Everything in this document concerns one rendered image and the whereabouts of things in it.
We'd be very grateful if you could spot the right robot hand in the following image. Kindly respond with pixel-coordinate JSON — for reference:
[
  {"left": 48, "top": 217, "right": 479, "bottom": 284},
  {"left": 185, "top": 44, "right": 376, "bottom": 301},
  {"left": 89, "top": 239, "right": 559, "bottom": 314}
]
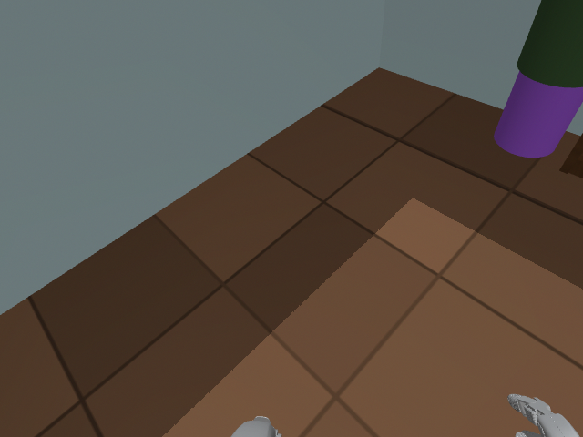
[{"left": 507, "top": 394, "right": 580, "bottom": 437}]

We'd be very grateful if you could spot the potted plant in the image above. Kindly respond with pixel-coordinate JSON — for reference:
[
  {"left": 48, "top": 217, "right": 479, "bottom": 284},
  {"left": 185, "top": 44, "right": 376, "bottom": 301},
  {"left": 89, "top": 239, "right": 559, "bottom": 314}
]
[{"left": 494, "top": 0, "right": 583, "bottom": 158}]

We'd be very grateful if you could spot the bookshelf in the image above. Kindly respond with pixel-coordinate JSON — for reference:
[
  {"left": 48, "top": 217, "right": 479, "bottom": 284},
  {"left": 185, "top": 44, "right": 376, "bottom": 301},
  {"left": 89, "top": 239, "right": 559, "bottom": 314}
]
[{"left": 559, "top": 134, "right": 583, "bottom": 178}]

